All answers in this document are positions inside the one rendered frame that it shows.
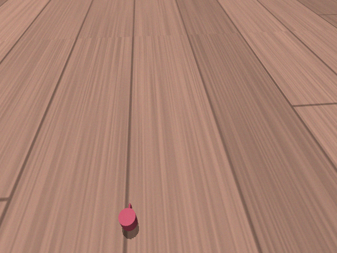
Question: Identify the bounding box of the mug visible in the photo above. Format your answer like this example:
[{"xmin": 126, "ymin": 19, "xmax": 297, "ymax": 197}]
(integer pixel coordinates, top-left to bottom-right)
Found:
[{"xmin": 118, "ymin": 203, "xmax": 137, "ymax": 231}]

